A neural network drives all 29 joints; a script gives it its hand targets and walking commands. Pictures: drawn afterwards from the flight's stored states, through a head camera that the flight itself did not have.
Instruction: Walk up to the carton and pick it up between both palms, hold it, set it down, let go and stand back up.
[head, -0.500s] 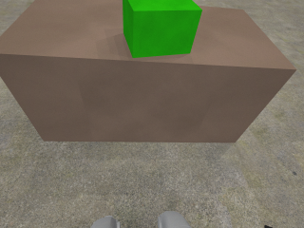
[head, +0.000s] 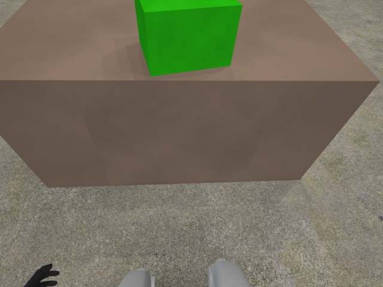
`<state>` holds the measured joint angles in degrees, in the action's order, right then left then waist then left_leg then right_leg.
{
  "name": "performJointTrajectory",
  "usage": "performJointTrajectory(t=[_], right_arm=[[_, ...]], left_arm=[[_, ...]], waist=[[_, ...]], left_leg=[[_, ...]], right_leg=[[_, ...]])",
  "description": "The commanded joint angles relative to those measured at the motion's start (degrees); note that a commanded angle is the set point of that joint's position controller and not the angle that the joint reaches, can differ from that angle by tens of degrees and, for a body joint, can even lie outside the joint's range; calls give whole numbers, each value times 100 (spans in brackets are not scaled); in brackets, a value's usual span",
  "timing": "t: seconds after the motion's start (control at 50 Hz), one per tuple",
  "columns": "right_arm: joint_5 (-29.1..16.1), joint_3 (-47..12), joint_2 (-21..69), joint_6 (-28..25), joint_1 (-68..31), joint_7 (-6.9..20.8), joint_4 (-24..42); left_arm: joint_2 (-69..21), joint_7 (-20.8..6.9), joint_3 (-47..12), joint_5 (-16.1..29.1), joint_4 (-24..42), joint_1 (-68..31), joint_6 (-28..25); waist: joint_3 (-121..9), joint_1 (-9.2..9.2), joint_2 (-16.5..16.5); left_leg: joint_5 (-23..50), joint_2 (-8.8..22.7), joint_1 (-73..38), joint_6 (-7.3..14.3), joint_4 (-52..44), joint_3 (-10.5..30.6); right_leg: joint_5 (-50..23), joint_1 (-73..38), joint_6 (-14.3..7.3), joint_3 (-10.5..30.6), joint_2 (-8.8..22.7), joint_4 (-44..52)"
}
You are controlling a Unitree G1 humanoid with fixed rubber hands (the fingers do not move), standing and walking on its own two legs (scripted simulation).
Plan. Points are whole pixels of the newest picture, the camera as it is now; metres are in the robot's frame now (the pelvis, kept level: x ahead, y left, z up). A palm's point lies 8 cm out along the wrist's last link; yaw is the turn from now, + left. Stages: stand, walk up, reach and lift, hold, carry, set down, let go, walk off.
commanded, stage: walk up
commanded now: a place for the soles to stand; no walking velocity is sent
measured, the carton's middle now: (183, 26) +0.89 -0.01 +0.10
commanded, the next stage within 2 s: none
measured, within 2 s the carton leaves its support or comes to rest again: neither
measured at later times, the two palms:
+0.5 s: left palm out of the picture +0.10 +0.32 -0.07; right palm (348, 278) +0.15 -0.33 -0.05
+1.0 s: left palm out of the picture +0.11 +0.34 -0.06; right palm (351, 271) +0.16 -0.32 -0.03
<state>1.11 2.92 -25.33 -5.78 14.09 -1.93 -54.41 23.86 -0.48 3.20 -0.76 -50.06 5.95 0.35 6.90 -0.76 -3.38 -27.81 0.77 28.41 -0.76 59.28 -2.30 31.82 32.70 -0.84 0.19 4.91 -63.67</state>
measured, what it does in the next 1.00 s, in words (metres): rises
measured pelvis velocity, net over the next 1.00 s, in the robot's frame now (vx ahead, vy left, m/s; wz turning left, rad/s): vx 0.07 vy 0.01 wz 0.08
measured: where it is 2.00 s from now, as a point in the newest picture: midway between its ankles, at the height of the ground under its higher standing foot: (179, 251)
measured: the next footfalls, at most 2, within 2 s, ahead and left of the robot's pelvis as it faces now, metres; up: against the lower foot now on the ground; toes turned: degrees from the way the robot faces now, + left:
right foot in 1.40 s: +0.34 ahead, -0.13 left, +0.00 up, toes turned -5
left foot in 1.74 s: +0.47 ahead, +0.14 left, +0.00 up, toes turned +3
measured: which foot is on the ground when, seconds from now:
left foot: down 0.00-1.00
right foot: down 0.00-1.00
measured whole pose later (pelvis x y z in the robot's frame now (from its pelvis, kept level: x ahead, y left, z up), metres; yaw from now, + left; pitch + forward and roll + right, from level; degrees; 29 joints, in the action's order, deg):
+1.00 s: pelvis +0.07 +0.01 +0.05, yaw +5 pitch -3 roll -1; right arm 1.7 4.5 -25.0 -4.2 11.7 1.7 -58.8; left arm 23.4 -2.4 4.7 -1.8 -58.3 10.7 -3.8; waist 3.6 0.0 -0.7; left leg -29.1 1.2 20.5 2.6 45.9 -0.9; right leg 22.1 12.4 0.7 -3.5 2.6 -37.8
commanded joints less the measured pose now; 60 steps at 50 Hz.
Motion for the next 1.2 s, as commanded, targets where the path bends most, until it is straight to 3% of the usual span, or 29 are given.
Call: performJointTrajectory(t=[0.0,0.02,0.04,0.06,0.08,0.1,0.18,0.24,0.26,0.32,0.36,0.4,0.46,0.52,0.56,0.66,0.76,0.8,0.84,0.86,0.9,0.96,1.0,1.02,1.04,1.06,1.08,1.14,1.18], right_arm=[[31,446,-1862,-55,-516,-163,282],[21,322,-1634,-15,-750,-129,282],[-4,186,-1181,17,-786,-68,321],[-75,193,-1003,80,-621,-59,296],[-83,229,-1184,84,-411,-79,285],[-67,206,-1234,93,-496,-69,185],[-81,275,-1145,5,-18,-59,-158],[-11,375,-1729,-52,-324,-19,-127],[-25,402,-1764,-14,-505,1,-73],[-84,161,-1208,95,-993,-22,-38],[-85,115,-982,108,-835,8,-165],[-128,127,-1089,78,-630,39,-341],[-114,200,-1457,15,-976,33,-325],[-98,110,-1261,103,-1456,-6,-241],[-99,62,-995,152,-1196,18,-322],[-73,87,-1067,145,-1290,85,-549],[4,88,-1242,120,-1431,60,-575],[83,318,-1332,78,-937,245,-403],[39,340,-1169,106,-1159,313,-90],[13,297,-981,73,-1285,338,10],[52,270,-938,7,-1348,301,214],[-1,403,-998,-129,-922,356,341],[-33,487,-1017,-157,52,387,6],[64,727,-1377,-175,1202,288,-234],[101,846,-2182,-198,1556,211,-185],[-75,872,-2197,-140,1216,176,-102],[-42,812,-2019,-128,806,150,99],[-44,631,-1534,-167,178,128,380],[38,670,-1548,-110,-141,181,599]], left_arm=[[1334,92,345,117,182,-76,-248],[1308,115,333,97,-74,295,-299],[1443,138,385,-12,-165,403,-375],[1794,103,469,-36,-187,511,-436],[1994,98,502,-24,-116,564,-437],[1878,129,532,4,-122,376,-444],[1455,148,260,58,-97,-256,-358],[1173,100,167,26,-105,-252,-283],[1317,113,238,36,-179,-231,-309],[1615,91,292,10,-400,70,-387],[1638,78,267,1,-445,73,-388],[1427,74,148,19,-416,-370,-386],[1242,89,160,62,-507,-283,-293],[1138,77,144,37,-737,-87,-292],[1333,42,159,27,-692,-402,-314],[1160,-16,118,10,-859,-584,-234],[925,-29,81,22,-1058,-613,-219],[1574,-160,376,-90,-871,-2,-396],[1648,-187,465,-78,-813,244,-412],[1778,-151,494,-96,-823,624,-453],[1788,-89,555,-124,-791,987,-513],[1692,-134,502,-79,-382,687,-440],[1380,-185,370,-1,-149,-89,-346],[938,-187,268,-31,145,-469,-303],[718,-156,222,28,214,-473,-300],[1392,-92,340,-63,264,-531,-248],[1453,-94,284,-23,199,-237,-311],[1266,-83,324,51,-163,498,-344],[1400,-174,406,28,-237,650,-305]], waist=[[-659,211,661],[-734,421,466],[-569,479,-102],[-741,361,-805],[-934,369,-723],[-1083,299,-238],[-953,-117,-321],[-1128,-44,454],[-748,75,194],[-842,174,-361],[-747,75,-45],[-1042,-146,156],[-1100,88,641],[-1024,312,450],[-836,39,33],[-675,41,419],[-692,183,594],[-724,175,199],[-543,314,229],[-167,511,-248],[107,689,-604],[-61,359,-844],[-374,-317,-269],[-885,-1012,1258],[-610,-931,1998],[-583,-904,873],[-280,-576,207],[146,-103,776],[283,27,1112]], left_leg=[[1062,1607,-306,1508,-2530,2885],[1339,1370,171,1157,-2027,2095],[1749,726,840,699,-1170,1137],[558,-7,1073,334,176,367],[-493,-84,1175,255,190,487],[-684,67,1195,273,108,641],[908,231,-777,415,-1470,407],[734,1445,-1165,1337,-2639,2808],[989,1359,-655,1377,-2564,2811],[1559,409,-297,543,-1530,916],[1000,87,-556,334,-1360,384],[1533,343,-1374,440,-1991,649],[2129,1374,-1347,1151,-2748,2310],[2024,924,-772,816,-2382,1416],[1541,419,-1076,475,-2223,764],[79,676,-1261,588,-3192,1353],[991,999,-972,617,-3546,1572],[-1369,767,-963,851,-3236,1666],[-1186,221,-41,544,-2539,904],[-431,-133,1130,323,-1742,156],[-433,175,2198,365,-1058,371],[-89,336,633,368,-1882,288],[962,-63,-1688,272,-3064,-50],[-145,589,-3526,414,-3768,1282],[-1216,2081,-3716,956,-4858,4507],[-1183,2666,-3390,1462,-4747,4632],[-353,2480,-3372,1402,-4575,4046],[946,2256,-2163,1034,-4362,2737],[323,2034,-1552,1414,-4342,2207]], right_leg=[[-343,-239,-174,318,-51,980],[-953,-992,-249,225,-101,1763],[-814,-1509,-424,1069,256,2734],[-349,-1574,-828,3010,1076,3755],[-1015,-1959,-1153,3911,1568,3991],[-1351,-2278,-1202,3718,1529,3802],[-2637,-1029,-970,1898,994,2824],[-897,-325,-180,419,-98,1675],[-966,-776,-189,368,-155,1788],[-1116,-1290,-550,1312,442,3270],[-1199,-1120,-862,2038,1000,3555],[-1999,-785,-595,1306,692,3115],[-1849,-1004,-65,302,-92,2086],[-1739,-1614,-299,577,86,2992],[-1360,-1147,-501,1044,457,3485],[-519,-1097,-214,798,186,3805],[-1487,-1963,-174,273,31,3585],[809,-1742,-562,940,204,3581],[1488,-2285,-748,1568,584,4204],[1597,-3257,-1110,2490,1121,4796],[-492,-4143,-1721,3134,1889,4873],[-1207,-2776,-1524,1865,1500,4387],[-994,-1222,-925,590,679,3349],[-804,472,-477,22,-40,1140],[98,1810,-225,138,-1130,-35],[151,1485,-177,1011,-603,-227],[-258,1498,-112,1152,-478,-332],[-1141,596,-18,1122,24,100],[-1050,136,78,812,-18,507]])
